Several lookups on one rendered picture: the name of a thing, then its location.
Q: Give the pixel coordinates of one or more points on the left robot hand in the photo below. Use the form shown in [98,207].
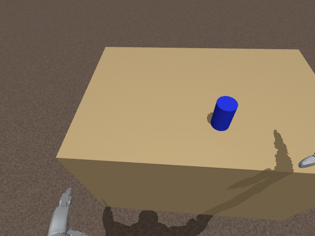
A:
[60,219]

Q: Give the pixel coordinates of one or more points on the can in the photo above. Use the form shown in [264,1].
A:
[223,114]

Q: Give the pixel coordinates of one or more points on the right robot hand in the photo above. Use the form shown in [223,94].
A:
[307,162]

